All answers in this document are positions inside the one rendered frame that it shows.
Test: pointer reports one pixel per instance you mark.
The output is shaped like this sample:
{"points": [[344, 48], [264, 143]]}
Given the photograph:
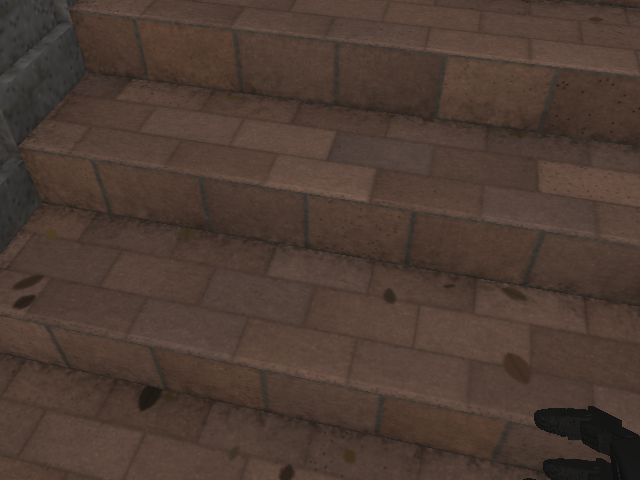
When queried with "right robot hand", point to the right robot hand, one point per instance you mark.
{"points": [[601, 432]]}

